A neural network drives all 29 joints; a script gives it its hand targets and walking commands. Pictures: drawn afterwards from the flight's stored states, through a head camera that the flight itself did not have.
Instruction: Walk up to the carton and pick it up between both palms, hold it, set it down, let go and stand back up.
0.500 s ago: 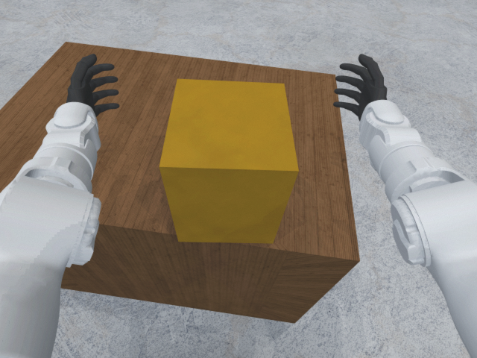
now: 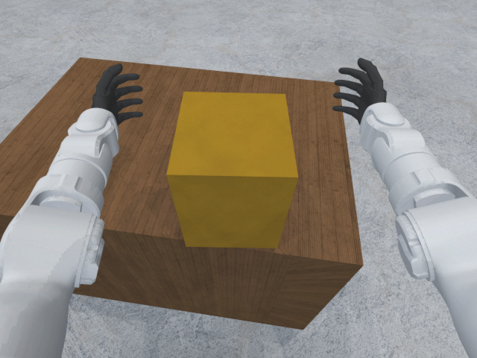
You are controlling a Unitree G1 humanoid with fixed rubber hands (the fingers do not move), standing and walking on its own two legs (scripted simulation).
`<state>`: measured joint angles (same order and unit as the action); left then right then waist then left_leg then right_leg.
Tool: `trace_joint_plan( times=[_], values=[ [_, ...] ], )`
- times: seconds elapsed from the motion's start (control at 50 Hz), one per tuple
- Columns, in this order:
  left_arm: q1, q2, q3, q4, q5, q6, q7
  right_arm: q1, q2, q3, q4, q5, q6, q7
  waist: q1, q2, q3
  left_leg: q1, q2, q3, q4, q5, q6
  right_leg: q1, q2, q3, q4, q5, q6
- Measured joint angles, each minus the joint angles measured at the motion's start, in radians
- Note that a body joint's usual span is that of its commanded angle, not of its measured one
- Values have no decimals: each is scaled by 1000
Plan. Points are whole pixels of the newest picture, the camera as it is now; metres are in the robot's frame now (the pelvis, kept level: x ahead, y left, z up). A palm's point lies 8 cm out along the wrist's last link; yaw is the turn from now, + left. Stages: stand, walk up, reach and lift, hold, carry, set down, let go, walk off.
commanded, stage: set down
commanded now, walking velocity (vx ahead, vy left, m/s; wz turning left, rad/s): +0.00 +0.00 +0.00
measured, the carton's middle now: (233, 174) +0.48 +0.03 +0.00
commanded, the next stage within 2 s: none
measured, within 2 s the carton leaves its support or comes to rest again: neither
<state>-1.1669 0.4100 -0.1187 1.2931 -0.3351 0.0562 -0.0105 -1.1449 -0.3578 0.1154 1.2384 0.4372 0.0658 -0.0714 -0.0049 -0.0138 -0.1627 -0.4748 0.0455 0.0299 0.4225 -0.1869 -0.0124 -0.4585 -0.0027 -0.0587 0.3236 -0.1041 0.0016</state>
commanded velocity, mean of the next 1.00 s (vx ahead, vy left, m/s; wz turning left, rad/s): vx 0.00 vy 0.00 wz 0.00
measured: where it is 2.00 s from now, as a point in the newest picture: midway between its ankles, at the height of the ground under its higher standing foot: outside the picture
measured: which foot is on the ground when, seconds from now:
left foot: down 0.00-1.00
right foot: down 0.00-1.00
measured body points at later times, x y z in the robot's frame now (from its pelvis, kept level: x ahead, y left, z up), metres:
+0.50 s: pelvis -0.01 +0.00 +0.00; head +0.00 +0.01 +0.45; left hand +0.43 +0.22 +0.13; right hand +0.43 -0.18 +0.13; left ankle +0.00 +0.12 -0.74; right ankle +0.02 -0.12 -0.74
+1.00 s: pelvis -0.01 +0.00 +0.00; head -0.01 +0.01 +0.45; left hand +0.36 +0.23 +0.05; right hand +0.36 -0.19 +0.05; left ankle +0.00 +0.12 -0.74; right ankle +0.02 -0.12 -0.74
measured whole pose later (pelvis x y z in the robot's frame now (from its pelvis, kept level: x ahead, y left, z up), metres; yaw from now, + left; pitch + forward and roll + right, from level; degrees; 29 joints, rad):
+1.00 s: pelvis -0.01 +0.00 +0.00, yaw +0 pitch +2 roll -1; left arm -0.53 0.28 0.06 0.96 -0.20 -0.11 -0.02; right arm -0.49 -0.16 -0.01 0.89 0.24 -0.11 -0.12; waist -0.01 -0.01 -0.06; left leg -0.25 0.04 0.04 0.45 -0.23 -0.01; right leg -0.26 -0.01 -0.05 0.40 -0.17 0.00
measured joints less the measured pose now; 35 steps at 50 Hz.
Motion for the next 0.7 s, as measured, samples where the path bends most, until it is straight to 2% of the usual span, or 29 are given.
trace_joint_plan(
  times=[0.34, 0.48, 0.7],
  values=[
    [152, -19, 105, -131, 73, 68, 5, 153, 85, -63, -146, -69, 57, -55, -14, 2, 48, 116, 0, 3, -14, 2, -4, 106, 0, 3, 5, -8, -5],
    [246, -49, 155, -193, 109, 60, 1, 249, 115, -70, -204, -96, 38, -69, -14, 4, 76, 158, -2, 1, -14, 1, -3, 146, -2, 1, 11, -14, -4],
    [454, -89, 215, -297, 150, -2, -13, 466, 163, -95, -310, -148, -43, -74, -10, 1, 106, 217, -5, 1, -12, -8, -2, 201, -5, 2, 22, -27, -4]
  ],
)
